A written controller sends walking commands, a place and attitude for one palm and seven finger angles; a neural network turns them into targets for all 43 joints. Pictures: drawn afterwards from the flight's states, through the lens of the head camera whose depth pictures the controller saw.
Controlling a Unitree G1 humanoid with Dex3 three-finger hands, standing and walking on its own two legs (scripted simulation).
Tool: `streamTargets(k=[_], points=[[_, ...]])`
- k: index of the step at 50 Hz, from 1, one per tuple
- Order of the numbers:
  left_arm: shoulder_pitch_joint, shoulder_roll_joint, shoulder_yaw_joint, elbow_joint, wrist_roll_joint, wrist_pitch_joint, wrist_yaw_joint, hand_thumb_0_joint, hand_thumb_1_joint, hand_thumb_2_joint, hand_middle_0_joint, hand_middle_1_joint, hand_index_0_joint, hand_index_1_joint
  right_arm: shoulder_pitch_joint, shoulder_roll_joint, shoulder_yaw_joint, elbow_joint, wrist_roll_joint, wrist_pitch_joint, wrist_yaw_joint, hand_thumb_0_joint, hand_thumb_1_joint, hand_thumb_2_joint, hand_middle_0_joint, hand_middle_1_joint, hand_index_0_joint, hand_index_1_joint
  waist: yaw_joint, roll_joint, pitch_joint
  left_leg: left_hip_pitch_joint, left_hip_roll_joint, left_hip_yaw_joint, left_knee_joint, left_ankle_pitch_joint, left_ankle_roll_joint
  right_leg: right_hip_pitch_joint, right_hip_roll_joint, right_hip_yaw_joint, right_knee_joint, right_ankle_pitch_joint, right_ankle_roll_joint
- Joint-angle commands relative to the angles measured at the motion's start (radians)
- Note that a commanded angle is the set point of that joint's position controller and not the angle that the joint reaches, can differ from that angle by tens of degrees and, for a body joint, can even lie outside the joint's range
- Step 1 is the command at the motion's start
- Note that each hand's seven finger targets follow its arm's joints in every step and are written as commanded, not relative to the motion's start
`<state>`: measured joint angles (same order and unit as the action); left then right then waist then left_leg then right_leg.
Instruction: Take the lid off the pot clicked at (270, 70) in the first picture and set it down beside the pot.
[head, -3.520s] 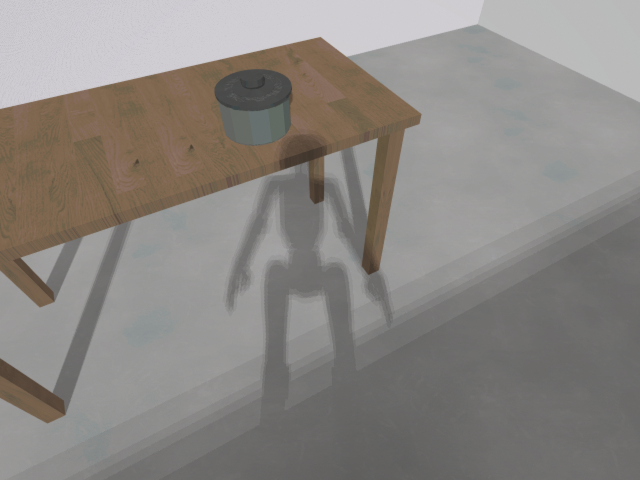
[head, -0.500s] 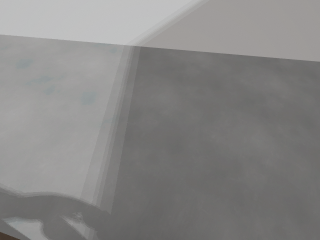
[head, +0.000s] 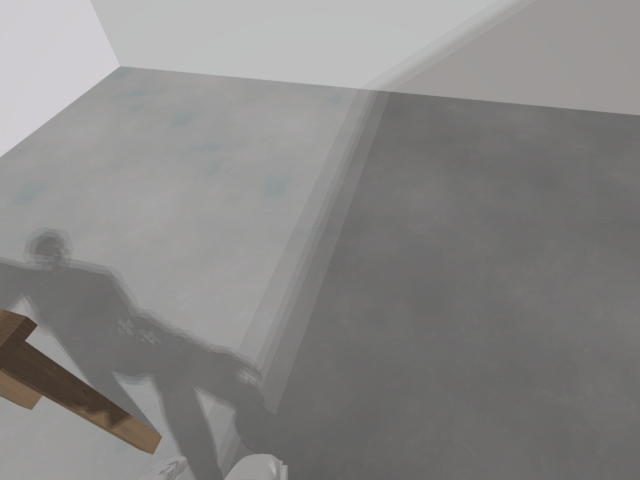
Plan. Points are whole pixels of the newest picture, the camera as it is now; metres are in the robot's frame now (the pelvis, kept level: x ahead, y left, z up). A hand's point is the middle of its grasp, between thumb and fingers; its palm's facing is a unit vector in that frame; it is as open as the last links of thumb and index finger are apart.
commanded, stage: turn to face it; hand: left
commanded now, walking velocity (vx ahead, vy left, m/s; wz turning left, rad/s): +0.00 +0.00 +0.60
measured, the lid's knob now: out of the picture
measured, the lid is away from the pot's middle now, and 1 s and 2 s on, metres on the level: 0.00 0.00 0.00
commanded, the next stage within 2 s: take the last steps up to it in 1.96 s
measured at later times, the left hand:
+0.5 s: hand out of the picture -0.05 +0.30 -0.18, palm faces +0.35 -0.91 -0.23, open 7.4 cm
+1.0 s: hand out of the picture -0.03 +0.24 -0.14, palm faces +0.53 -0.79 -0.31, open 7.4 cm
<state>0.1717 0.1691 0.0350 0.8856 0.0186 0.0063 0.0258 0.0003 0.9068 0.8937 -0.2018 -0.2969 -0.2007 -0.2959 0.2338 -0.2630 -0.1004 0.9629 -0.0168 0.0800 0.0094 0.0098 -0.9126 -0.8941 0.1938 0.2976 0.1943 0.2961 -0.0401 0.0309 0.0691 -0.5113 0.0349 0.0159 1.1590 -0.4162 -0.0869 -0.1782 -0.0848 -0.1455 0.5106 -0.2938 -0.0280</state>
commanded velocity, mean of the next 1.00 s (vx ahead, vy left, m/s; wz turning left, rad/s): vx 0.00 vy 0.00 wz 0.60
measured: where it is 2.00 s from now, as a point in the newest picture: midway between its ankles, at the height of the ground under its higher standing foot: outside the picture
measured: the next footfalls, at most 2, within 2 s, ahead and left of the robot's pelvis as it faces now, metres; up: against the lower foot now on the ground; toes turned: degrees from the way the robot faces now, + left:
left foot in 0.26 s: +0.02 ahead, +0.15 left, +0.00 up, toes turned +16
right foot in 0.90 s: +0.07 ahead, -0.07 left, +0.00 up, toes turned +33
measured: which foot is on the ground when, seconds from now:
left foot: up 0.00-0.24, down 0.26-0.88, up 0.90-1.00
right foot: down 0.00-0.26, up 0.28-0.88, down 0.90-1.00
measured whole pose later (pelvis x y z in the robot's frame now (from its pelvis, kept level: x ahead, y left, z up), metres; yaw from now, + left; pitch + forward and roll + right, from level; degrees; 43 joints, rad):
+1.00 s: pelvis -0.02 +0.01 +0.00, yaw +34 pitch +0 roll +1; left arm 0.17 0.20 0.04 0.86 0.01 0.04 0.03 0.00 0.91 0.89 -0.20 -0.30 -0.20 -0.30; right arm 0.28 -0.27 -0.11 0.96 -0.02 0.08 0.01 0.01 -0.91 -0.89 0.20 0.30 0.20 0.30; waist -0.05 0.06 0.05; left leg -0.51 -0.09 -0.09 0.99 -0.40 -0.04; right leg -0.20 -0.02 -0.03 0.48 -0.27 -0.02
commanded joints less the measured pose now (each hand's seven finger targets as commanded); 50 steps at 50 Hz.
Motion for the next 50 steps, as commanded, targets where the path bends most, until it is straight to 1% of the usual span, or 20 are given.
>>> streamTargets(k=[1,8,10,11,12,13,14,15,18,21,25,35,39,42,43,44,45,46,48,50], points=[[0.114,0.221,0.054,-0.038,0.004,-0.013,0.014,0.0,0.9,0.9,-0.2,-0.3,-0.2,-0.3,-0.099,-0.039,0.004,-0.105,-0.001,-0.019,0.011,0.0,-0.9,-0.9,0.2,0.3,0.2,0.3,0.072,-0.227,-0.018,-0.074,0.007,0.029,-0.068,-0.004,-0.004,0.09,-0.256,0.133,-0.152,0.49,-0.107],[0.109,0.269,0.073,-0.05,0.013,0.0,0.007,0.0,0.9,0.9,-0.2,-0.3,-0.2,-0.3,-0.176,-0.046,0.019,-0.159,0.009,-0.037,0.018,0.0,-0.9,-0.9,0.2,0.3,0.2,0.3,0.084,-0.261,-0.069,0.098,-0.003,0.088,-0.357,-0.032,0.031,0.069,-0.302,0.085,-0.097,0.453,-0.108],[0.111,0.275,0.076,-0.04,0.009,0.004,0.004,0.0,0.9,0.9,-0.2,-0.3,-0.2,-0.3,-0.133,-0.057,0.019,-0.156,0.008,-0.047,0.017,0.0,-0.9,-0.9,0.2,0.3,0.2,0.3,0.06,-0.232,-0.106,0.216,-0.016,0.11,-0.532,0.065,0.043,0.047,-0.294,0.039,-0.014,0.444,-0.063],[0.113,0.271,0.077,-0.039,0.002,0.008,0.001,0.0,0.9,0.9,-0.2,-0.3,-0.2,-0.3,-0.079,-0.083,0.013,-0.145,0.005,-0.053,0.016,0.0,-0.9,-0.9,0.2,0.3,0.2,0.3,0.03,-0.169,-0.14,0.333,-0.015,0.103,-0.678,0.192,0.051,0.003,-0.268,-0.012,0.086,0.394,-0.017],[0.126,0.239,0.072,-0.047,-0.005,0.012,-0.003,0.0,0.9,0.9,-0.2,-0.3,-0.2,-0.3,0.001,-0.173,-0.009,-0.129,0.002,-0.065,0.012,0.0,-0.9,-0.9,0.2,0.3,0.2,0.3,-0.011,0.022,-0.213,0.534,0.104,-0.063,-0.783,0.345,0.099,-0.152,-0.206,-0.048,0.308,0.212,0.049],[0.089,0.174,0.053,-0.094,-0.009,0.015,-0.011,0.0,0.9,0.9,-0.2,-0.3,-0.2,-0.3,0.064,-0.291,-0.041,-0.126,0.005,-0.069,0.003,0.0,-0.9,-0.9,0.2,0.3,0.2,0.3,-0.051,0.331,-0.214,0.622,0.374,-0.432,-0.803,0.774,0.233,-0.441,-0.048,-0.025,0.538,-0.371,0.139],[0.041,0.201,0.052,-0.106,0.0,0.029,-0.004,0.0,0.9,0.9,-0.2,-0.3,-0.2,-0.3,0.099,-0.292,-0.039,-0.103,0.014,-0.057,-0.001,0.0,-0.9,-0.9,0.2,0.3,0.2,0.3,-0.058,0.203,-0.213,0.588,0.403,-0.367,-0.776,0.803,0.286,-0.45,-0.061,0.09,0.623,-0.35,0.12],[0.025,0.202,0.056,-0.095,0.005,0.036,-0.002,0.0,0.9,0.9,-0.2,-0.3,-0.2,-0.3,0.055,-0.254,-0.028,-0.107,0.007,-0.06,-0.008,0.0,-0.9,-0.9,0.2,0.3,0.2,0.3,-0.039,0.168,-0.158,0.492,0.351,-0.341,-0.815,0.645,0.276,-0.453,-0.069,0.12,0.656,-0.289,0.118],[0.06,0.215,0.071,-0.041,0.005,0.036,-0.014,0.0,0.9,0.9,-0.2,-0.3,-0.2,-0.3,-0.11,-0.19,-0.003,-0.15,0.005,-0.067,-0.018,0.0,-0.9,-0.9,0.2,0.3,0.2,0.3,0.037,0.137,-0.068,0.339,0.202,-0.263,-0.862,0.419,0.216,-0.412,-0.048,0.162,0.686,-0.068,0.126],[0.106,0.216,0.072,-0.016,0.005,0.037,-0.018,0.0,0.9,0.9,-0.2,-0.3,-0.2,-0.3,-0.113,-0.176,0.0,-0.151,0.012,-0.073,-0.016,0.0,-0.9,-0.9,0.2,0.3,0.2,0.3,0.054,0.119,-0.093,0.329,0.149,-0.233,-0.886,0.337,0.2,-0.37,-0.027,0.16,0.649,0.006,0.139],[0.065,0.216,0.071,-0.025,0.005,0.034,-0.01,0.0,0.9,0.9,-0.2,-0.3,-0.2,-0.3,-0.05,-0.171,-0.007,-0.129,0.011,-0.072,-0.018,0.0,-0.9,-0.9,0.2,0.3,0.2,0.3,0.034,0.082,-0.099,0.375,0.153,-0.315,-0.896,0.288,0.222,-0.393,-0.014,0.178,0.582,0.0,0.149],[-0.047,0.19,0.063,-0.079,-0.006,0.028,0.002,0.0,0.9,0.9,-0.2,-0.3,-0.2,-0.3,0.038,-0.166,-0.023,-0.095,-0.002,-0.061,-0.022,0.0,-0.9,-0.9,0.2,0.3,0.2,0.3,-0.003,0.103,-0.107,0.371,0.152,-0.516,-0.874,0.257,0.267,-0.337,0.043,0.205,0.365,-0.113,0.128],[-0.019,0.178,0.056,-0.086,-0.014,0.023,0.009,0.0,0.9,0.9,-0.2,-0.3,-0.2,-0.3,0.021,-0.169,-0.029,-0.098,-0.005,-0.052,-0.022,0.0,-0.9,-0.9,0.2,0.3,0.2,0.3,0.014,0.118,-0.13,0.312,0.134,-0.558,-0.835,0.351,0.262,-0.198,0.083,0.204,0.215,-0.13,0.104],[0.067,0.186,0.061,-0.069,-0.022,0.017,0.014,0.0,0.9,0.9,-0.2,-0.3,-0.2,-0.3,-0.019,-0.158,-0.029,-0.105,0.002,-0.046,-0.017,0.0,-0.9,-0.9,0.2,0.3,0.2,0.3,0.055,0.101,-0.151,0.185,0.071,-0.527,-0.801,0.277,0.203,0.025,0.098,0.185,-0.026,-0.008,0.084],[0.097,0.213,0.07,-0.063,-0.019,0.012,0.017,0.0,0.9,0.9,-0.2,-0.3,-0.2,-0.3,-0.026,-0.13,-0.027,-0.109,0.011,-0.042,-0.014,0.0,-0.9,-0.9,0.2,0.3,0.2,0.3,0.073,0.039,-0.148,0.056,0.027,-0.47,-0.749,0.146,0.154,0.169,0.039,0.224,-0.168,0.033,0.065],[0.096,0.294,0.084,-0.077,-0.005,0.004,0.024,0.0,0.9,0.9,-0.2,-0.3,-0.2,-0.3,-0.007,-0.067,-0.02,-0.115,0.021,-0.041,-0.012,0.0,-0.9,-0.9,0.2,0.3,0.2,0.3,0.076,-0.214,-0.14,-0.131,-0.074,-0.303,-0.525,-0.058,0.079,0.276,-0.204,0.471,-0.302,-0.11,-0.007],[0.064,0.326,0.081,-0.096,0.002,0.009,0.023,0.0,0.9,0.9,-0.2,-0.3,-0.2,-0.3,-0.014,-0.076,-0.022,-0.133,0.006,-0.046,-0.014,0.0,-0.9,-0.9,0.2,0.3,0.2,0.3,0.073,-0.305,-0.088,-0.171,-0.144,-0.127,-0.282,-0.146,0.036,0.139,-0.393,0.615,-0.335,-0.127,-0.104],[0.004,0.299,0.069,-0.113,-0.003,0.01,0.024,0.0,0.9,0.9,-0.2,-0.3,-0.2,-0.3,-0.011,-0.105,-0.026,-0.13,-0.007,-0.043,-0.007,0.0,-0.9,-0.9,0.2,0.3,0.2,0.3,0.04,-0.189,-0.053,-0.109,-0.092,-0.152,-0.132,-0.106,0.05,-0.01,-0.372,0.522,-0.324,-0.104,-0.124],[-0.069,0.231,0.056,-0.122,-0.009,-0.006,0.019,0.0,0.9,0.9,-0.2,-0.3,-0.2,-0.3,0.027,-0.088,-0.027,-0.085,-0.009,-0.023,0.008,0.0,-0.9,-0.9,0.2,0.3,0.2,0.3,-0.007,-0.187,-0.015,-0.07,-0.058,-0.107,0.011,0.007,0.035,-0.072,-0.241,0.361,-0.288,0.027,-0.084],[-0.063,0.198,0.044,-0.117,-0.009,-0.016,0.015,0.0,0.9,0.9,-0.2,-0.3,-0.2,-0.3,0.049,-0.075,-0.019,-0.078,-0.005,-0.024,0.017,0.0,-0.9,-0.9,0.2,0.3,0.2,0.3,-0.014,-0.189,-0.008,-0.083,-0.04,-0.065,0.048,0.059,0.017,-0.016,-0.195,0.23,-0.222,0.246,-0.073]])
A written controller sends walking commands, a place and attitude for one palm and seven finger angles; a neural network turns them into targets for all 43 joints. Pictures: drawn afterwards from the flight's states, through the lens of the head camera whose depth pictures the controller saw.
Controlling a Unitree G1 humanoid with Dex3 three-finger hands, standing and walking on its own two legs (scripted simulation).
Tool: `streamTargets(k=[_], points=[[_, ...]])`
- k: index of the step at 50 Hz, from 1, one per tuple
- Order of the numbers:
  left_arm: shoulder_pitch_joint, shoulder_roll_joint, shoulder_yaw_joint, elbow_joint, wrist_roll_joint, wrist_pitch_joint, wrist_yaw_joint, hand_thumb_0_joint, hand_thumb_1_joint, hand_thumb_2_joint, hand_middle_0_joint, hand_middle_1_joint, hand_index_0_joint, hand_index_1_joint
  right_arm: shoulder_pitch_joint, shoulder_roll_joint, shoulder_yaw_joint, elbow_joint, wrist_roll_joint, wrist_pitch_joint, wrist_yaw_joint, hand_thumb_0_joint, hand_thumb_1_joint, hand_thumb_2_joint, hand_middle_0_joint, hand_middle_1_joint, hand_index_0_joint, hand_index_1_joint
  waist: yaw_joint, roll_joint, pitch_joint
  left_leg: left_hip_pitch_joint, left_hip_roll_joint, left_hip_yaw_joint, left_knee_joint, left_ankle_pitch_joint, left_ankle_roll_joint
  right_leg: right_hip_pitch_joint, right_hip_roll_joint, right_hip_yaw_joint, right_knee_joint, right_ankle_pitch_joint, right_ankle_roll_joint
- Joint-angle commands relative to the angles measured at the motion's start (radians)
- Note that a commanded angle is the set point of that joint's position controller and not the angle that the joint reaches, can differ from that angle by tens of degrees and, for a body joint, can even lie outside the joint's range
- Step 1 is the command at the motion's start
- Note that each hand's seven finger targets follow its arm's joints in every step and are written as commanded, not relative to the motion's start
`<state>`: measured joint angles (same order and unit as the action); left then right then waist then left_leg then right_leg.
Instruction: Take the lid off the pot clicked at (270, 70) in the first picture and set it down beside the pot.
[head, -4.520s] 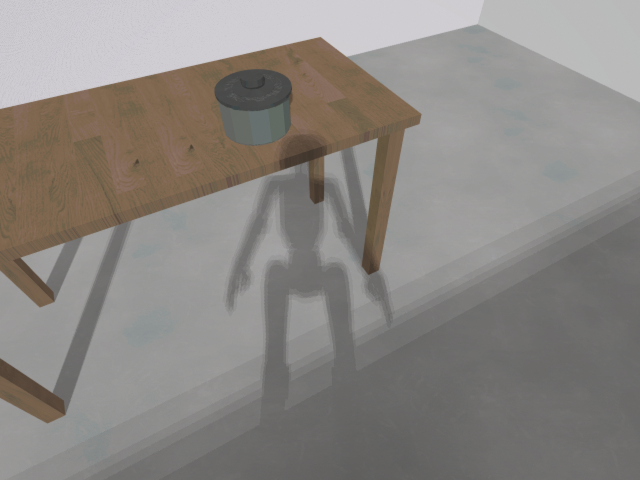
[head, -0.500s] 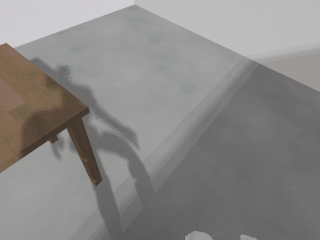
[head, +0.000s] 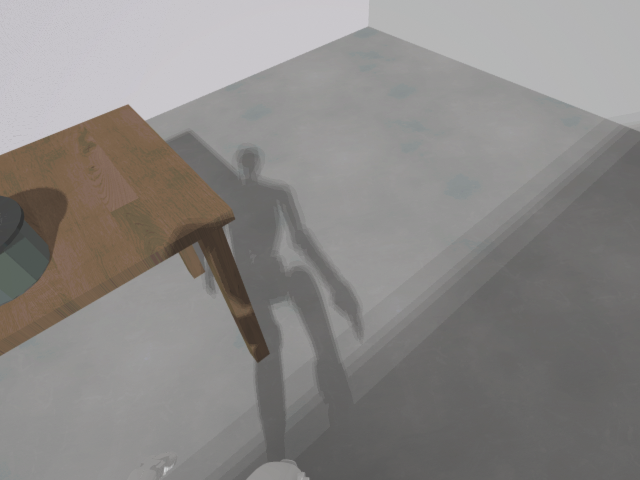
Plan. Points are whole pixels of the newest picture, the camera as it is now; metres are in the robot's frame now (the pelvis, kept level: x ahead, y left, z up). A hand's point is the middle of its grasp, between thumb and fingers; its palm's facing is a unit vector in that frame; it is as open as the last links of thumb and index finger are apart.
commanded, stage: turn to face it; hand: left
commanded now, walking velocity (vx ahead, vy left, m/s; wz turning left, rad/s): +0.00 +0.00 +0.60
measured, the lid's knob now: out of the picture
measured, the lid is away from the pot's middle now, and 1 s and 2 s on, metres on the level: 0.00 0.00 0.00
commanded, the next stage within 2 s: take the last steps up to it in 0.96 s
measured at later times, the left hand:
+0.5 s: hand out of the picture -0.06 +0.28 -0.18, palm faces +0.37 -0.89 -0.27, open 7.4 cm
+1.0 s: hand out of the picture +0.00 +0.22 -0.14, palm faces +0.51 -0.80 -0.31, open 7.4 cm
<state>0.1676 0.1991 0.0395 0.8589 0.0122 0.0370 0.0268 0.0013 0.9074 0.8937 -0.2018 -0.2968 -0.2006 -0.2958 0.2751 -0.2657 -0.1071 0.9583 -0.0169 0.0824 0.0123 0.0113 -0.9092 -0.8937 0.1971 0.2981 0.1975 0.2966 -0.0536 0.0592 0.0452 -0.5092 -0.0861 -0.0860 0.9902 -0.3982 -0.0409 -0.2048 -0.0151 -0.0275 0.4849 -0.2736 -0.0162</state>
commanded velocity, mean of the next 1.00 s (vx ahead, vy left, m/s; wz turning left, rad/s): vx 0.00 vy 0.00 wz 0.47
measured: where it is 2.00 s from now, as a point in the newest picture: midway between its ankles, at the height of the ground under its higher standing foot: outside the picture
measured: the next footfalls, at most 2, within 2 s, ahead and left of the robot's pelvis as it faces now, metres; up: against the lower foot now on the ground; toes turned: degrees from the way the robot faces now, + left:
left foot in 0.36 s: +0.00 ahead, +0.16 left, +0.00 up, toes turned +18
right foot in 0.86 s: +0.10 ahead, -0.05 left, +0.00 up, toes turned +28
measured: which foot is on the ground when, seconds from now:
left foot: up 0.00-0.34, down 0.36-0.86, up 0.88-1.00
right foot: down 0.00-0.36, up 0.38-0.84, down 0.86-1.00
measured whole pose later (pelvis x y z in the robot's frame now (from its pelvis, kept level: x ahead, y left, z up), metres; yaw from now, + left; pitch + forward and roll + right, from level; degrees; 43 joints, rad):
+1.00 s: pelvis +0.02 +0.00 +0.00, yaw +32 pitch -1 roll +3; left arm 0.19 0.18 0.02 0.87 0.01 0.02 0.02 0.00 0.91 0.89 -0.20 -0.30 -0.20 -0.30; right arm 0.25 -0.25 -0.08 0.97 -0.01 0.08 0.00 0.01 -0.91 -0.89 0.20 0.30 0.20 0.30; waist -0.03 0.06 0.07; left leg -0.45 -0.05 -0.08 1.08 -0.44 -0.03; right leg -0.24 -0.03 -0.07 0.53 -0.28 -0.05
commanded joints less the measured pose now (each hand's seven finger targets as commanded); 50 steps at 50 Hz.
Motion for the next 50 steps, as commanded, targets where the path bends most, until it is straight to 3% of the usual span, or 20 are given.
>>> streamTargets(k=[1,6,12,14,16,17,18,19,22,24,36,39,41,42,43,44,45,46,47,50], points=[[-0.022,0.17,0.041,-0.083,-0.001,-0.05,0.014,0.0,0.9,0.9,-0.2,-0.3,-0.2,-0.3,-0.006,-0.07,-0.009,-0.078,-0.002,-0.026,0.014,0.0,-0.9,-0.9,0.2,0.3,0.2,0.3,0.016,-0.218,0.002,-0.091,0.089,0.049,0.212,0.037,-0.036,0.049,-0.275,0.094,-0.177,0.287,-0.094],[0.11,0.213,0.052,-0.036,0.008,-0.046,0.01,0.0,0.9,0.9,-0.2,-0.3,-0.2,-0.3,-0.144,-0.059,0.003,-0.114,0.0,-0.02,0.016,0.0,-0.9,-0.9,0.2,0.3,0.2,0.3,0.087,-0.24,0.011,-0.077,0.107,0.098,0.079,-0.019,-0.053,0.128,-0.312,0.063,-0.137,0.42,-0.111],[0.13,0.252,0.066,-0.03,0.016,-0.034,0.005,0.0,0.9,0.9,-0.2,-0.3,-0.2,-0.3,-0.203,-0.052,0.022,-0.14,0.011,-0.037,0.019,0.0,-0.9,-0.9,0.2,0.3,0.2,0.3,0.106,-0.3,-0.048,0.081,0.09,0.174,-0.188,-0.05,-0.027,0.143,-0.338,0.002,-0.067,0.533,-0.109],[0.125,0.26,0.071,-0.024,0.017,-0.029,0.004,0.0,0.9,0.9,-0.2,-0.3,-0.2,-0.3,-0.174,-0.055,0.023,-0.139,0.013,-0.046,0.017,0.0,-0.9,-0.9,0.2,0.3,0.2,0.3,0.093,-0.311,-0.082,0.154,0.08,0.19,-0.317,-0.014,-0.013,0.156,-0.341,-0.026,-0.006,0.56,-0.086],[0.11,0.251,0.074,-0.024,0.004,-0.024,0.001,0.0,0.9,0.9,-0.2,-0.3,-0.2,-0.3,-0.082,-0.1,0.013,-0.117,0.008,-0.059,0.014,0.0,-0.9,-0.9,0.2,0.3,0.2,0.3,0.034,-0.225,-0.137,0.362,0.088,0.175,-0.578,0.214,0.006,0.07,-0.31,-0.102,0.16,0.462,-0.008],[0.127,0.205,0.067,-0.042,-0.004,-0.02,-0.005,0.0,0.9,0.9,-0.2,-0.3,-0.2,-0.3,-0.02,-0.202,-0.012,-0.108,0.0,-0.071,0.008,0.0,-0.9,-0.9,0.2,0.3,0.2,0.3,0.0,0.018,-0.199,0.581,0.266,-0.047,-0.633,0.427,0.076,-0.149,-0.227,-0.146,0.382,0.175,0.06],[0.082,0.144,0.044,-0.085,-0.004,-0.018,-0.009,0.0,0.9,0.9,-0.2,-0.3,-0.2,-0.3,0.042,-0.3,-0.038,-0.1,0.009,-0.071,-0.001,0.0,-0.9,-0.9,0.2,0.3,0.2,0.3,-0.04,0.279,-0.212,0.655,0.491,-0.344,-0.62,0.894,0.206,-0.404,-0.105,-0.1,0.57,-0.399,0.125],[0.037,0.174,0.043,-0.096,0.005,-0.003,-0.001,0.0,0.9,0.9,-0.2,-0.3,-0.2,-0.3,0.084,-0.299,-0.034,-0.08,0.015,-0.058,-0.002,0.0,-0.9,-0.9,0.2,0.3,0.2,0.3,-0.05,0.149,-0.2,0.614,0.515,-0.274,-0.587,0.881,0.259,-0.404,-0.126,-0.015,0.648,-0.39,0.104],[0.01,0.18,0.056,-0.053,0.005,0.001,-0.007,0.0,0.9,0.9,-0.2,-0.3,-0.2,-0.3,-0.092,-0.202,-0.004,-0.117,0.0,-0.062,-0.02,0.0,-0.9,-0.9,0.2,0.3,0.2,0.3,0.018,0.145,-0.047,0.384,0.345,-0.191,-0.65,0.558,0.21,-0.387,-0.122,0.041,0.69,-0.181,0.104],[0.06,0.183,0.057,-0.026,0.005,-0.003,-0.019,0.0,0.9,0.9,-0.2,-0.3,-0.2,-0.3,-0.141,-0.179,0.011,-0.133,0.005,-0.068,-0.017,0.0,-0.9,-0.9,0.2,0.3,0.2,0.3,0.051,0.1,-0.051,0.349,0.285,-0.142,-0.668,0.502,0.181,-0.339,-0.108,0.027,0.675,-0.091,0.107],[-0.038,0.154,0.037,-0.066,-0.003,-0.007,-0.003,0.0,0.9,0.9,-0.2,-0.3,-0.2,-0.3,-0.042,-0.172,0.005,-0.102,-0.004,-0.06,-0.023,0.0,-0.9,-0.9,0.2,0.3,0.2,0.3,0.015,0.078,-0.061,0.391,0.284,-0.294,-0.648,0.509,0.231,-0.275,-0.038,0.041,0.371,-0.148,0.106],[0.012,0.147,0.033,-0.057,-0.009,-0.014,0.002,0.0,0.9,0.9,-0.2,-0.3,-0.2,-0.3,-0.067,-0.163,0.007,-0.104,-0.005,-0.057,-0.025,0.0,-0.9,-0.9,0.2,0.3,0.2,0.3,0.042,0.103,-0.08,0.328,0.269,-0.31,-0.598,0.585,0.218,-0.132,-0.001,0.034,0.221,-0.126,0.088],[0.078,0.146,0.035,-0.037,-0.012,-0.027,0.005,0.0,0.9,0.9,-0.2,-0.3,-0.2,-0.3,-0.083,-0.145,0.01,-0.104,0.004,-0.058,-0.025,0.0,-0.9,-0.9,0.2,0.3,0.2,0.3,0.078,0.052,-0.11,0.251,0.23,-0.285,-0.527,0.538,0.172,0.034,0.001,0.027,0.009,0.035,0.084],[0.114,0.178,0.042,-0.029,-0.006,-0.04,0.009,0.0,0.9,0.9,-0.2,-0.3,-0.2,-0.3,-0.072,-0.11,0.014,-0.1,0.012,-0.06,-0.021,0.0,-0.9,-0.9,0.2,0.3,0.2,0.3,0.092,-0.039,-0.133,0.162,0.174,-0.238,-0.449,0.382,0.117,0.168,-0.066,0.086,-0.127,0.132,0.076],[0.123,0.264,0.06,-0.026,0.009,-0.05,0.017,0.0,0.9,0.9,-0.2,-0.3,-0.2,-0.3,-0.043,-0.036,0.024,-0.108,0.021,-0.063,-0.018,0.0,-0.9,-0.9,0.2,0.3,0.2,0.3,0.085,-0.322,-0.147,-0.01,0.035,-0.066,-0.256,0.03,0.036,0.281,-0.316,0.347,-0.191,0.242,-0.012],[0.125,0.309,0.065,-0.041,0.008,-0.047,0.013,0.0,0.9,0.9,-0.2,-0.3,-0.2,-0.3,-0.038,-0.06,0.015,-0.121,0.012,-0.055,-0.021,0.0,-0.9,-0.9,0.2,0.3,0.2,0.3,0.089,-0.33,-0.131,-0.019,0.008,-0.016,-0.047,-0.217,0.01,0.164,-0.481,0.453,-0.204,0.348,-0.132],[0.106,0.278,0.059,-0.051,0.006,-0.041,0.015,0.0,0.9,0.9,-0.2,-0.3,-0.2,-0.3,-0.048,-0.073,0.008,-0.118,0.004,-0.047,-0.02,0.0,-0.9,-0.9,0.2,0.3,0.2,0.3,0.081,-0.21,-0.085,-0.01,0.039,-0.037,0.09,-0.197,0.021,0.058,-0.452,0.382,-0.202,0.274,-0.172],[0.055,0.226,0.056,-0.051,0.004,-0.044,0.018,0.0,0.9,0.9,-0.2,-0.3,-0.2,-0.3,-0.051,-0.071,0.007,-0.09,-0.001,-0.035,-0.015,0.0,-0.9,-0.9,0.2,0.3,0.2,0.3,0.059,-0.249,-0.052,-0.016,0.061,-0.05,0.152,-0.138,0.022,0.003,-0.375,0.337,-0.218,0.212,-0.148],[0.021,0.201,0.046,-0.054,0.0,-0.044,0.014,0.0,0.9,0.9,-0.2,-0.3,-0.2,-0.3,-0.033,-0.07,0.007,-0.063,-0.003,-0.031,-0.01,0.0,-0.9,-0.9,0.2,0.3,0.2,0.3,0.039,-0.215,-0.018,-0.018,0.069,-0.023,0.201,-0.072,0.013,-0.005,-0.32,0.271,-0.212,0.196,-0.127],[0.031,0.158,0.034,-0.047,-0.002,-0.056,0.009,0.0,0.9,0.9,-0.2,-0.3,-0.2,-0.3,-0.006,-0.045,0.014,-0.036,-0.001,-0.031,-0.001,0.0,-0.9,-0.9,0.2,0.3,0.2,0.3,0.033,-0.207,-0.021,-0.012,0.083,0.02,0.204,0.027,-0.008,0.034,-0.252,0.131,-0.182,0.342,-0.104]])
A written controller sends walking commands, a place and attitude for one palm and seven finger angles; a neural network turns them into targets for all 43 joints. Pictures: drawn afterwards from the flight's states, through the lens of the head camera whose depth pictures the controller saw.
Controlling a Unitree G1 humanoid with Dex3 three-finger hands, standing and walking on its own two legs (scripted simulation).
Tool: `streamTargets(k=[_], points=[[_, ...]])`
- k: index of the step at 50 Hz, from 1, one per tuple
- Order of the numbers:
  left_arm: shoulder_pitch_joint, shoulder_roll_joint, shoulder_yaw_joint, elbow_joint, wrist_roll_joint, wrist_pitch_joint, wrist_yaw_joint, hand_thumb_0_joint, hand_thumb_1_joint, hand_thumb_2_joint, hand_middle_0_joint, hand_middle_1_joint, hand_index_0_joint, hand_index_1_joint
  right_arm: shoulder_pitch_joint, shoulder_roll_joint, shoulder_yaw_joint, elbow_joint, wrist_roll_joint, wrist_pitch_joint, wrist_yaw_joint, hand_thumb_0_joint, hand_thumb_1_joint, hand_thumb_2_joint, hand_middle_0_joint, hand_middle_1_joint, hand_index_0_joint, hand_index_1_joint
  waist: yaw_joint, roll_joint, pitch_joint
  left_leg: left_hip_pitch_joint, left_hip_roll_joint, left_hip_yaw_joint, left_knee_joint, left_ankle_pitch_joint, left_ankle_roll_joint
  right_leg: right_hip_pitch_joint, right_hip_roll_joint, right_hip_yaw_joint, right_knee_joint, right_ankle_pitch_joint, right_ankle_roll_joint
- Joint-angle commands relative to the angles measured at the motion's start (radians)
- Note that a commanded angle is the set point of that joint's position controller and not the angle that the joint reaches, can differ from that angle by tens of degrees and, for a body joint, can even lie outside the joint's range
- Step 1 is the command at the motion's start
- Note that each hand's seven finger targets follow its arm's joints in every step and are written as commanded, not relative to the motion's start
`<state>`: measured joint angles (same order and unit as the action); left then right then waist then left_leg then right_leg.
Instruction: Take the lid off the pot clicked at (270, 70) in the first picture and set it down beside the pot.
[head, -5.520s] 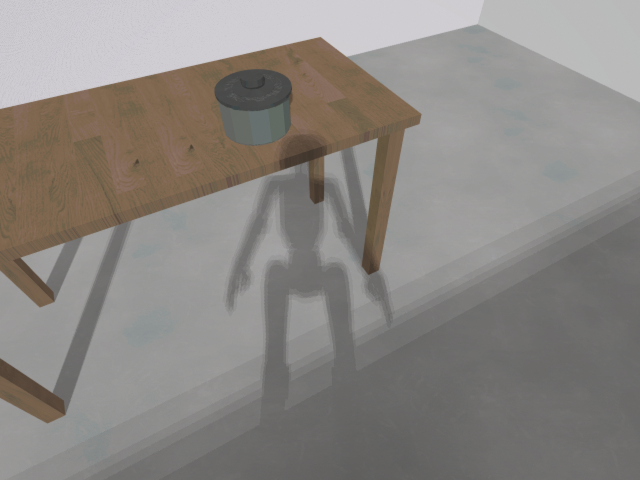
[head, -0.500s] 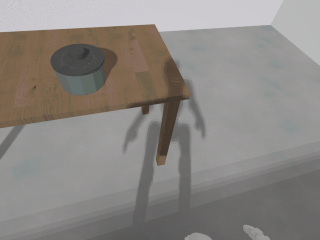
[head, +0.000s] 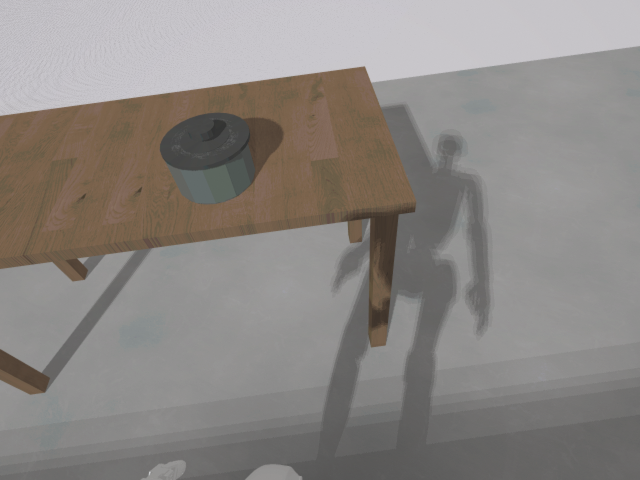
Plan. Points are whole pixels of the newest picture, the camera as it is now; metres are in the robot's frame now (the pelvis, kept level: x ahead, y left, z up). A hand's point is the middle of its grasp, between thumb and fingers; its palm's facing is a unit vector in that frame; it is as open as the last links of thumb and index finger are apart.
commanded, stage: take the last steps up to it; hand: left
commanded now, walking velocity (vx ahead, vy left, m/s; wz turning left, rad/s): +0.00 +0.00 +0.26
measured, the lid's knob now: (201, 129) +0.71 +0.25 +0.05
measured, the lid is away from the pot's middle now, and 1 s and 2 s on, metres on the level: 0.00 0.00 0.00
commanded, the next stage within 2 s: come to a stop and stand still in 0.86 s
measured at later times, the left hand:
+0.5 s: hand out of the picture -0.07 +0.23 -0.18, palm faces +0.20 -0.96 -0.18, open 7.4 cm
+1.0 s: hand (206, 374) +0.31 +0.23 -0.17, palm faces +0.06 -0.98 -0.21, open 7.4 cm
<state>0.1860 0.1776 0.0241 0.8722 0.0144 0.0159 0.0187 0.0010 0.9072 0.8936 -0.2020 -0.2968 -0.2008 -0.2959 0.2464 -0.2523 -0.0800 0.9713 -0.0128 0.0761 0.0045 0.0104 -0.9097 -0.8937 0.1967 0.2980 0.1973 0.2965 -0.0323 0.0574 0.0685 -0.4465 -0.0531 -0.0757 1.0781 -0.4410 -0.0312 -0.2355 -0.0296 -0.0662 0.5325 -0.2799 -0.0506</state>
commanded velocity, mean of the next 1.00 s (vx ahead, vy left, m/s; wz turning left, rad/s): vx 0.20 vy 0.00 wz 0.01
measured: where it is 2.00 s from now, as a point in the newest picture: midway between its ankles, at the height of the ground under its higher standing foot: outside the picture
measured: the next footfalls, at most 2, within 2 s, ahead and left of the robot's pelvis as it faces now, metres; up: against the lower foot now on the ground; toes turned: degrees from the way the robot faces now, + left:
left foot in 0.44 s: +0.04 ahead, +0.15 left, +0.00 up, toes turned +9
right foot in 0.94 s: +0.33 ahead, -0.03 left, +0.00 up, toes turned +0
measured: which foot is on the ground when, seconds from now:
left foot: up 0.00-0.42, down 0.44-0.92, up 0.94-1.00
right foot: down 0.00-0.44, up 0.46-0.92, down 0.94-1.00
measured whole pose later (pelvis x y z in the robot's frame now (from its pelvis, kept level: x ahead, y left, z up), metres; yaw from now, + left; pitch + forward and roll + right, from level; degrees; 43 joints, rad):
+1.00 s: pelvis +0.21 +0.04 -0.02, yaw +5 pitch -1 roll +0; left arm 0.12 0.16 0.04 0.98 0.01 -0.06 -0.01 0.00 0.91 0.89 -0.20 -0.30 -0.20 -0.30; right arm 0.44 -0.13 -0.02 1.16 0.00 -0.02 -0.03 0.01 -0.91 -0.89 0.20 0.30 0.20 0.30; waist -0.04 0.04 0.09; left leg -0.18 0.02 0.02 1.06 -0.54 0.02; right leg -0.40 0.01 -0.12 0.66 -0.23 -0.09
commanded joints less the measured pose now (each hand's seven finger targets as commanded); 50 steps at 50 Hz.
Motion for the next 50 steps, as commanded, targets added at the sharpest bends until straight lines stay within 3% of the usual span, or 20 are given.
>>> streamTargets(k=[1,3,9,14,17,20,21,22,24,27,30,35,38,41,43,45,46,47,48,50], points=[[0.037,0.181,0.05,-0.051,-0.003,-0.037,0.017,0.0,0.9,0.9,-0.2,-0.3,-0.2,-0.3,0.015,-0.056,-0.012,-0.046,-0.004,-0.023,0.006,0.0,-0.9,-0.9,0.2,0.3,0.2,0.3,0.02,-0.212,-0.049,-0.077,0.054,0.016,0.103,0.077,-0.026,0.087,-0.238,0.152,-0.226,0.369,-0.071],[0.091,0.183,0.05,-0.025,-0.001,-0.039,0.019,0.0,0.9,0.9,-0.2,-0.3,-0.2,-0.3,-0.016,-0.051,-0.008,-0.046,-0.004,-0.021,0.003,0.0,-0.9,-0.9,0.2,0.3,0.2,0.3,0.044,-0.209,-0.061,-0.076,0.059,0.025,0.049,0.064,-0.034,0.134,-0.247,0.16,-0.221,0.401,-0.083],[0.205,0.189,0.06,0.046,0.009,-0.057,0.005,0.0,0.9,0.9,-0.2,-0.3,-0.2,-0.3,-0.095,-0.046,0.001,-0.053,-0.01,-0.039,0.019,0.0,-0.9,-0.9,0.2,0.3,0.2,0.3,0.096,-0.217,-0.039,-0.098,0.093,0.065,-0.122,0.067,-0.016,0.206,-0.277,0.234,-0.345,-0.047,-0.09],[0.236,0.188,0.058,0.099,0.016,-0.067,-0.001,0.0,0.9,0.9,-0.2,-0.3,-0.2,-0.3,-0.135,-0.018,0.013,-0.055,-0.008,-0.064,0.028,0.0,-0.9,-0.9,0.2,0.3,0.2,0.3,0.103,-0.203,-0.017,-0.026,0.1,0.103,-0.309,0.045,0.013,0.157,-0.299,0.249,-0.397,-0.188,-0.113],[0.218,0.191,0.058,0.126,0.016,-0.064,-0.005,0.0,0.9,0.9,-0.2,-0.3,-0.2,-0.3,-0.093,0.003,0.022,-0.038,-0.004,-0.08,0.025,0.0,-0.9,-0.9,0.2,0.3,0.2,0.3,0.079,-0.205,-0.015,0.105,0.085,0.134,-0.449,0.046,0.035,0.077,-0.287,0.205,-0.375,-0.185,-0.11],[0.178,0.165,0.054,0.146,0.005,-0.053,-0.011,0.0,0.9,0.9,-0.2,-0.3,-0.2,-0.3,0.049,-0.007,0.023,0.018,-0.003,-0.1,0.009,0.0,-0.9,-0.9,0.2,0.3,0.2,0.3,0.005,-0.122,-0.026,0.439,0.059,0.172,-0.676,0.15,0.038,-0.15,-0.193,0.089,-0.254,-0.275,-0.045],[0.167,0.122,0.044,0.14,0.002,-0.05,-0.017,0.0,0.9,0.9,-0.2,-0.3,-0.2,-0.3,0.134,-0.066,0.011,0.04,-0.005,-0.109,-0.004,0.0,-0.9,-0.9,0.2,0.3,0.2,0.3,-0.036,0.039,-0.04,0.554,0.165,0.018,-0.758,0.03,0.071,-0.277,-0.129,0.029,-0.071,-0.265,-0.004],[0.157,0.07,0.03,0.115,0.001,-0.048,-0.024,0.0,0.9,0.9,-0.2,-0.3,-0.2,-0.3,0.208,-0.158,-0.011,0.053,-0.013,-0.109,-0.011,0.0,-0.9,-0.9,0.2,0.3,0.2,0.3,-0.064,0.291,-0.025,0.583,0.385,-0.303,-0.91,-0.184,0.152,-0.431,-0.018,-0.097,0.22,-0.268,0.046],[0.091,0.091,0.034,0.071,0.015,-0.052,-0.026,0.0,0.9,0.9,-0.2,-0.3,-0.2,-0.3,0.19,-0.17,-0.005,0.033,-0.008,-0.102,-0.021,0.0,-0.9,-0.9,0.2,0.3,0.2,0.3,-0.047,0.124,0.066,0.443,0.466,-0.39,-0.982,-0.214,0.248,-0.509,-0.064,0.012,0.45,-0.238,0.033],[0.14,0.082,0.037,0.138,0.018,-0.047,-0.039,0.0,0.9,0.9,-0.2,-0.3,-0.2,-0.3,0.094,-0.044,0.037,0.028,-0.002,-0.131,-0.026,0.0,-0.9,-0.9,0.2,0.3,0.2,0.3,0.024,0.058,0.088,0.363,0.306,-0.126,-0.959,0.137,0.18,-0.438,-0.08,0.047,0.541,-0.001,0.047],[0.166,0.062,0.04,0.151,0.012,-0.04,-0.038,0.0,0.9,0.9,-0.2,-0.3,-0.2,-0.3,0.136,-0.022,0.039,0.041,0.008,-0.155,-0.032,0.0,-0.9,-0.9,0.2,0.3,0.2,0.3,0.045,0.027,0.049,0.391,0.266,-0.013,-0.929,0.484,0.177,-0.428,-0.066,0.036,0.582,0.07,0.068],[0.07,0.06,0.04,0.109,0.008,-0.033,-0.036,0.0,0.9,0.9,-0.2,-0.3,-0.2,-0.3,0.21,-0.017,0.053,0.082,0.007,-0.169,-0.044,0.0,-0.9,-0.9,0.2,0.3,0.2,0.3,0.034,0.06,0.055,0.463,0.276,0.028,-0.883,0.764,0.188,-0.515,-0.061,0.022,0.553,0.1,0.069],[-0.039,0.047,0.029,0.07,0.003,-0.036,-0.039,0.0,0.9,0.9,-0.2,-0.3,-0.2,-0.3,0.255,-0.02,0.05,0.107,-0.004,-0.168,-0.05,0.0,-0.9,-0.9,0.2,0.3,0.2,0.3,0.004,0.066,0.076,0.509,0.296,0.04,-0.845,0.848,0.195,-0.512,-0.063,-0.004,0.388,0.094,0.052],[-0.071,0.038,0.024,0.049,-0.002,-0.045,-0.037,0.0,0.9,0.9,-0.2,-0.3,-0.2,-0.3,0.266,-0.037,0.049,0.125,-0.015,-0.161,-0.053,0.0,-0.9,-0.9,0.2,0.3,0.2,0.3,-0.002,0.062,0.053,0.503,0.306,0.071,-0.773,0.966,0.186,-0.357,-0.029,-0.036,0.195,0.047,0.014],[0.029,0.051,0.025,0.08,-0.001,-0.055,-0.032,0.0,0.9,0.9,-0.2,-0.3,-0.2,-0.3,0.256,-0.059,0.043,0.13,-0.011,-0.154,-0.053,0.0,-0.9,-0.9,0.2,0.3,0.2,0.3,0.04,0.065,-0.015,0.493,0.291,0.089,-0.646,1.101,0.164,-0.171,0.03,-0.073,0.108,0.073,-0.008],[0.264,0.114,0.047,0.151,0.004,-0.072,-0.022,0.0,0.9,0.9,-0.2,-0.3,-0.2,-0.3,0.222,-0.061,0.039,0.12,0.001,-0.151,-0.045,0.0,-0.9,-0.9,0.2,0.3,0.2,0.3,0.149,-0.035,-0.142,0.327,0.23,0.113,-0.362,0.924,0.11,0.204,0.017,-0.025,-0.008,0.27,-0.031],[0.36,0.2,0.068,0.178,0.012,-0.086,-0.01,0.0,0.9,0.9,-0.2,-0.3,-0.2,-0.3,0.27,-0.009,0.037,0.109,0.017,-0.153,-0.037,0.0,-0.9,-0.9,0.2,0.3,0.2,0.3,0.162,-0.219,-0.255,0.078,0.097,0.164,-0.055,0.464,0.061,0.456,-0.23,0.306,-0.012,0.568,-0.149],[0.374,0.241,0.073,0.186,-0.01,-0.082,-0.009,0.0,0.9,0.9,-0.2,-0.3,-0.2,-0.3,0.294,0.011,0.035,0.104,0.022,-0.149,-0.044,0.0,-0.9,-0.9,0.2,0.3,0.2,0.3,0.125,-0.253,-0.299,-0.014,0.014,0.126,0.237,-0.162,0.044,0.446,-0.424,0.543,-0.128,0.769,-0.275],[0.29,0.212,0.066,0.162,-0.017,-0.072,-0.003,0.0,0.9,0.9,-0.2,-0.3,-0.2,-0.3,0.248,0.015,0.036,0.103,0.02,-0.139,-0.047,0.0,-0.9,-0.9,0.2,0.3,0.2,0.3,0.11,-0.147,-0.197,-0.031,0.076,0.042,0.275,-0.136,0.062,0.296,-0.397,0.482,-0.191,0.598,-0.289],[0.115,0.149,0.047,0.114,-0.009,-0.063,0.01,0.0,0.9,0.9,-0.2,-0.3,-0.2,-0.3,0.19,0.055,0.044,0.097,0.006,-0.112,-0.039,0.0,-0.9,-0.9,0.2,0.3,0.2,0.3,0.052,-0.129,-0.038,-0.015,0.122,0.038,0.248,-0.053,0.044,-0.008,-0.341,0.408,-0.247,0.457,-0.23]])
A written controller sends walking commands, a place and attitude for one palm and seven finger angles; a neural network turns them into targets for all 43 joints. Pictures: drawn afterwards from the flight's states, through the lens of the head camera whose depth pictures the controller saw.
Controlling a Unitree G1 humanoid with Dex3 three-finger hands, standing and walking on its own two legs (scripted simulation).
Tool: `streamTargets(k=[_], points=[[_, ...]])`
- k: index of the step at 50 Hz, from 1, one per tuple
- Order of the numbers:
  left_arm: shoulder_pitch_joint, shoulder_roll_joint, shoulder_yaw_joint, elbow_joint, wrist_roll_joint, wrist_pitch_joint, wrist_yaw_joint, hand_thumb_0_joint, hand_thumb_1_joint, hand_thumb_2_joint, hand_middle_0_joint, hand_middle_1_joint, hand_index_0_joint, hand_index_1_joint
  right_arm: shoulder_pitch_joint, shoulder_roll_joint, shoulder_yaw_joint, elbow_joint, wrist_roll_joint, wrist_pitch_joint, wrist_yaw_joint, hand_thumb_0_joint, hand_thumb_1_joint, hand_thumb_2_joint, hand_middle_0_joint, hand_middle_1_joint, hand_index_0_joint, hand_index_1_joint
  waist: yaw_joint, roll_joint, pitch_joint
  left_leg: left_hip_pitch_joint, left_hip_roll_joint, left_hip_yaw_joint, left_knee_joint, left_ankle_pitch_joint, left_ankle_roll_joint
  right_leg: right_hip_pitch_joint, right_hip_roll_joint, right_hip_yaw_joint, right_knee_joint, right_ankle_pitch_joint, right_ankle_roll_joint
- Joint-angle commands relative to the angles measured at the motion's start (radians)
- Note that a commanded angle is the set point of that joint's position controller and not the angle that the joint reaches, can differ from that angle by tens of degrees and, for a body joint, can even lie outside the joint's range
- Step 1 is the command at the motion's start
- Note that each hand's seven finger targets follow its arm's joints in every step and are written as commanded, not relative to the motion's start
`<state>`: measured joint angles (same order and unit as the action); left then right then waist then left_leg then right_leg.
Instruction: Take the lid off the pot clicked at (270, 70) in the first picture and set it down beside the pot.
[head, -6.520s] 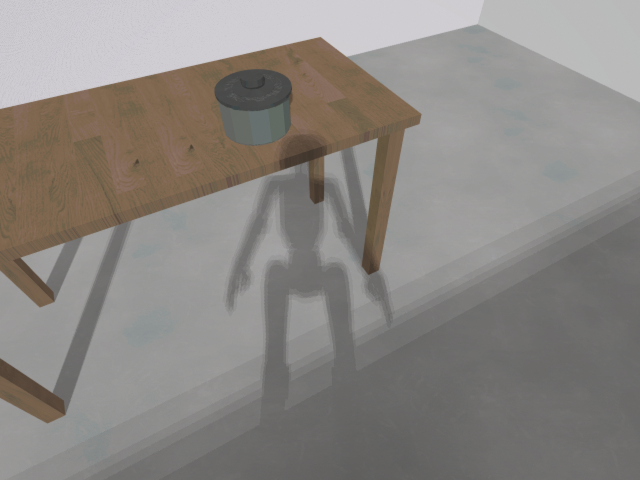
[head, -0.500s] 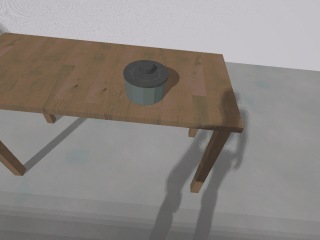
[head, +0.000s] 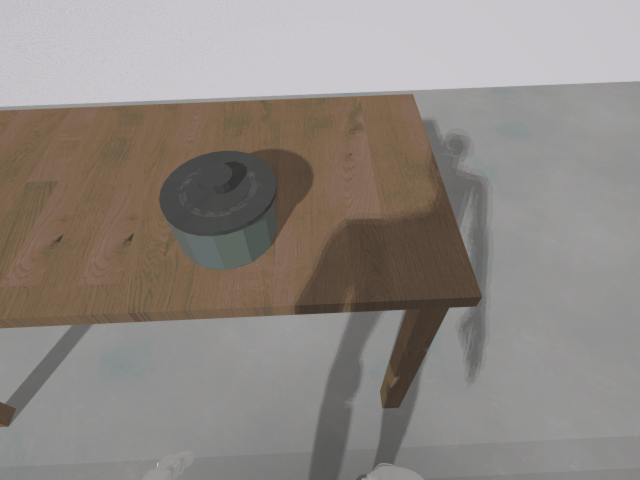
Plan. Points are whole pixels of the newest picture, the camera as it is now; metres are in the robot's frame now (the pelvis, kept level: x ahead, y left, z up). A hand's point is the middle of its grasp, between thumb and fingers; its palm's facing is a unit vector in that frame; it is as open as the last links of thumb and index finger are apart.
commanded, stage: come to a stop and stand still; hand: left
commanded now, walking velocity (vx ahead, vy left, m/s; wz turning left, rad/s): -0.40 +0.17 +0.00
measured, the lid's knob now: (215, 178) +0.51 +0.17 +0.07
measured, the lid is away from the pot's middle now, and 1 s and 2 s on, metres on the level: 0.00 0.00 0.00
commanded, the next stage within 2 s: look again from close up in 1.34 s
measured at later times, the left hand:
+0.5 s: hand out of the picture +0.07 +0.24 -0.17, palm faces +0.04 -0.97 -0.23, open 7.4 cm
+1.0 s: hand out of the picture -0.01 +0.16 -0.14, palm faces -0.01 -0.98 -0.21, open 7.4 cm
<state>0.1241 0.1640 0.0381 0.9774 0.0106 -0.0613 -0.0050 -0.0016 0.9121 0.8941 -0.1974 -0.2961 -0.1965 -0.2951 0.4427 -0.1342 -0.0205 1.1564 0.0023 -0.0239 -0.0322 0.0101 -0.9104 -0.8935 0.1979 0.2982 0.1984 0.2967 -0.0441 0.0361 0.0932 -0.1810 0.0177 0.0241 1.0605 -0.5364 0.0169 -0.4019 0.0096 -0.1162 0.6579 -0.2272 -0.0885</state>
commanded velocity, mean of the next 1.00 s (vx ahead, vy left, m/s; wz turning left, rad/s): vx -0.05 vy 0.00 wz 0.00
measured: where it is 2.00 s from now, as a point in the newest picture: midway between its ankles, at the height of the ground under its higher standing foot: outside the picture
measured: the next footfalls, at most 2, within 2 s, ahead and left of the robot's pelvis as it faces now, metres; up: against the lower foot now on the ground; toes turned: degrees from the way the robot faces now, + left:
left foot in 0.42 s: +0.09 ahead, +0.16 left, +0.00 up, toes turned +0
right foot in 0.80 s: -0.03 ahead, -0.08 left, +0.00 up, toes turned -4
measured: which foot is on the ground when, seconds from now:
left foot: up 0.00-0.40, down 0.42-0.86, up 0.88-1.00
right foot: down 0.00-0.42, up 0.44-0.78, down 0.80-1.00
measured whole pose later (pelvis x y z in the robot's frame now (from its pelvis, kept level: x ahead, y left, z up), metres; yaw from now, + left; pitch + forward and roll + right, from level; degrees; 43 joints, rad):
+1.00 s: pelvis +0.01 +0.00 +0.02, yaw -4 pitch -1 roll +1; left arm 0.37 0.11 0.00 1.13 0.01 -0.02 0.03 0.00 0.91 0.89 -0.20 -0.30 -0.20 -0.30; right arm 0.33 -0.18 -0.02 1.15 -0.01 0.03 -0.02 0.01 -0.91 -0.89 0.19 0.30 0.20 0.30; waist 0.00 0.04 -0.01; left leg -0.24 0.04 0.02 0.54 -0.29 -0.02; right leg -0.06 0.03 -0.02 0.41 -0.34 -0.06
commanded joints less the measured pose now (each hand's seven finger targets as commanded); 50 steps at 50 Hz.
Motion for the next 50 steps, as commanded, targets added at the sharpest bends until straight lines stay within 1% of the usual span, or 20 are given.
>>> streamTargets(k=[1,4,8,13,17,19,20,21,22,23,24,28,33,36,38,40,41,43,47,50], points=[[0.113,0.122,0.021,-0.006,0.0,0.017,0.041,0.0,0.9,0.9,-0.2,-0.3,-0.2,-0.3,0.006,-0.053,-0.011,-0.082,-0.014,0.005,-0.004,0.0,-0.9,-0.9,0.2,0.3,0.2,0.3,0.028,-0.081,-0.041,-0.228,0.069,-0.071,0.189,0.073,-0.014,0.068,-0.343,0.355,-0.374,0.463,-0.165],[0.072,0.14,0.018,-0.025,0.013,0.025,0.055,0.0,0.9,0.9,-0.2,-0.3,-0.2,-0.3,0.049,-0.017,-0.01,-0.067,0.0,0.042,0.0,0.0,-0.9,-0.9,0.2,0.3,0.2,0.3,-0.009,-0.08,-0.121,-0.118,0.042,-0.021,-0.062,0.092,-0.045,0.032,-0.278,0.176,-0.306,0.636,-0.118],[0.143,0.158,0.034,-0.012,0.012,0.042,0.055,0.0,0.9,0.9,-0.2,-0.3,-0.2,-0.3,-0.071,-0.051,-0.03,-0.122,-0.011,0.062,0.006,0.0,-0.9,-0.9,0.2,0.3,0.2,0.3,0.047,-0.14,-0.136,-0.213,0.007,-0.01,-0.121,0.108,-0.071,0.166,-0.298,0.25,-0.282,0.677,-0.131],[0.138,0.191,0.048,-0.025,0.019,0.059,0.057,0.0,0.9,0.9,-0.2,-0.3,-0.2,-0.3,-0.174,-0.087,-0.049,-0.168,-0.008,0.068,0.009,0.0,-0.9,-0.9,0.2,0.3,0.2,0.3,0.064,-0.222,-0.141,-0.233,-0.005,-0.024,-0.142,0.09,-0.084,0.216,-0.309,0.272,-0.245,0.747,-0.136],[0.108,0.208,0.05,-0.042,0.023,0.069,0.057,0.0,0.9,0.9,-0.2,-0.3,-0.2,-0.3,-0.17,-0.085,-0.049,-0.175,-0.001,0.057,0.013,0.0,-0.9,-0.9,0.2,0.3,0.2,0.3,0.041,-0.211,-0.157,-0.103,-0.019,-0.005,-0.377,0.178,-0.074,0.184,-0.277,0.271,-0.21,0.582,-0.101],[0.104,0.192,0.044,-0.035,0.012,0.075,0.057,0.0,0.9,0.9,-0.2,-0.3,-0.2,-0.3,-0.12,-0.092,-0.045,-0.15,-0.002,0.042,0.014,0.0,-0.9,-0.9,0.2,0.3,0.2,0.3,0.016,-0.171,-0.169,0.078,-0.003,0.007,-0.624,0.419,-0.063,0.105,-0.212,0.229,-0.144,0.362,-0.02],[0.127,0.146,0.034,-0.044,0.006,0.081,0.056,0.0,0.9,0.9,-0.2,-0.3,-0.2,-0.3,-0.112,-0.142,-0.049,-0.152,-0.006,0.03,0.011,0.0,-0.9,-0.9,0.2,0.3,0.2,0.3,0.017,0.012,-0.17,0.14,0.108,-0.089,-0.707,0.583,-0.035,0.043,-0.125,0.177,-0.044,0.146,0.036],[0.184,0.091,0.024,-0.045,-0.003,0.086,0.056,0.0,0.9,0.9,-0.2,-0.3,-0.2,-0.3,-0.148,-0.204,-0.053,-0.183,-0.015,0.023,0.008,0.0,-0.9,-0.9,0.2,0.3,0.2,0.3,0.047,0.256,-0.154,0.085,0.324,-0.317,-0.745,0.906,0.045,-0.031,-0.01,0.095,0.084,-0.271,0.105],[0.176,0.114,0.023,-0.03,0.002,0.093,0.061,0.0,0.9,0.9,-0.2,-0.3,-0.2,-0.3,-0.178,-0.21,-0.045,-0.198,-0.021,0.029,0.001,0.0,-0.9,-0.9,0.2,0.3,0.2,0.3,0.04,0.189,-0.128,-0.036,0.363,-0.312,-0.754,0.948,0.133,0.033,0.0,0.158,0.251,-0.361,0.106],[0.18,0.113,0.028,-0.026,0.004,0.1,0.056,0.0,0.9,0.9,-0.2,-0.3,-0.2,-0.3,-0.22,-0.198,-0.036,-0.206,-0.025,0.026,-0.011,0.0,-0.9,-0.9,0.2,0.3,0.2,0.3,0.063,0.111,-0.095,-0.111,0.344,-0.255,-0.771,0.882,0.152,0.052,-0.009,0.185,0.335,-0.314,0.109],[0.209,0.108,0.029,-0.011,0.008,0.107,0.055,0.0,0.9,0.9,-0.2,-0.3,-0.2,-0.3,-0.251,-0.186,-0.03,-0.203,-0.025,0.017,-0.017,0.0,-0.9,-0.9,0.2,0.3,0.2,0.3,0.084,0.167,-0.109,-0.098,0.312,-0.263,-0.77,0.856,0.143,0.028,-0.002,0.203,0.371,-0.292,0.115],[0.227,0.13,0.032,0.032,0.008,0.107,0.035,0.0,0.9,0.9,-0.2,-0.3,-0.2,-0.3,-0.274,-0.175,-0.022,-0.19,-0.02,0.025,-0.019,0.0,-0.9,-0.9,0.2,0.3,0.2,0.3,0.073,0.138,-0.096,-0.038,0.22,-0.155,-0.786,0.566,0.107,0.003,-0.005,0.179,0.358,-0.186,0.135],[0.182,0.105,0.015,0.028,0.012,0.107,0.022,0.0,0.9,0.9,-0.2,-0.3,-0.2,-0.3,-0.186,-0.197,-0.044,-0.146,-0.024,0.033,-0.013,0.0,-0.9,-0.9,0.2,0.3,0.2,0.3,0.019,0.145,-0.081,0.02,0.237,-0.222,-0.831,0.288,0.118,0.03,-0.029,0.121,0.119,-0.256,0.127],[0.22,0.08,0.001,0.055,0.007,0.094,0.023,0.0,0.9,0.9,-0.2,-0.3,-0.2,-0.3,-0.169,-0.205,-0.049,-0.125,-0.026,0.033,-0.005,0.0,-0.9,-0.9,0.2,0.3,0.2,0.3,0.025,0.129,-0.081,-0.02,0.224,-0.236,-0.827,0.208,0.107,0.144,-0.025,0.106,-0.096,-0.21,0.105],[0.296,0.078,-0.006,0.097,0.007,0.075,0.029,0.0,0.9,0.9,-0.2,-0.3,-0.2,-0.3,-0.164,-0.175,-0.042,-0.111,-0.015,0.033,-0.001,0.0,-0.9,-0.9,0.2,0.3,0.2,0.3,0.049,0.049,-0.105,-0.05,0.151,-0.165,-0.748,0.195,0.05,0.285,-0.029,0.1,-0.339,-0.027,0.097],[0.286,0.142,-0.01,0.109,0.005,0.054,0.039,0.0,0.9,0.9,-0.2,-0.3,-0.2,-0.3,-0.174,-0.096,-0.018,-0.113,-0.003,0.032,0.004,0.0,-0.9,-0.9,0.2,0.3,0.2,0.3,0.04,-0.145,-0.057,-0.098,0.037,-0.035,-0.612,0.197,-0.024,0.247,-0.175,0.288,-0.444,-0.099,0.037],[0.262,0.17,-0.009,0.104,0.003,0.051,0.038,0.0,0.9,0.9,-0.2,-0.3,-0.2,-0.3,-0.176,-0.081,-0.012,-0.116,-0.008,0.031,0.012,0.0,-0.9,-0.9,0.2,0.3,0.2,0.3,0.033,-0.164,-0.034,-0.074,0.018,-0.013,-0.588,0.202,-0.033,0.163,-0.225,0.32,-0.485,-0.191,0.01],[0.258,0.149,-0.007,0.119,0.002,0.03,0.042,0.0,0.9,0.9,-0.2,-0.3,-0.2,-0.3,-0.202,-0.088,-0.006,-0.101,-0.022,0.028,0.018,0.0,-0.9,-0.9,0.2,0.3,0.2,0.3,0.053,-0.266,0.029,-0.132,0.018,-0.006,-0.534,0.259,-0.034,0.192,-0.228,0.346,-0.476,0.072,-0.014],[0.291,0.13,-0.007,0.13,0.001,0.024,0.049,0.0,0.9,0.9,-0.2,-0.3,-0.2,-0.3,-0.156,-0.089,-0.005,-0.066,-0.015,0.024,0.012,0.0,-0.9,-0.9,0.2,0.3,0.2,0.3,0.056,-0.148,0.014,-0.136,0.021,-0.006,-0.505,0.244,-0.033,0.274,-0.248,0.305,-0.391,0.329,-0.039],[0.31,0.126,-0.001,0.139,0.0,0.027,0.054,0.0,0.9,0.9,-0.2,-0.3,-0.2,-0.3,-0.156,-0.089,-0.004,-0.061,-0.011,0.029,0.006,0.0,-0.9,-0.9,0.2,0.3,0.2,0.3,0.067,-0.145,0.02,-0.145,0.021,-0.006,-0.493,0.239,-0.036,0.301,-0.263,0.296,-0.354,0.459,-0.046]])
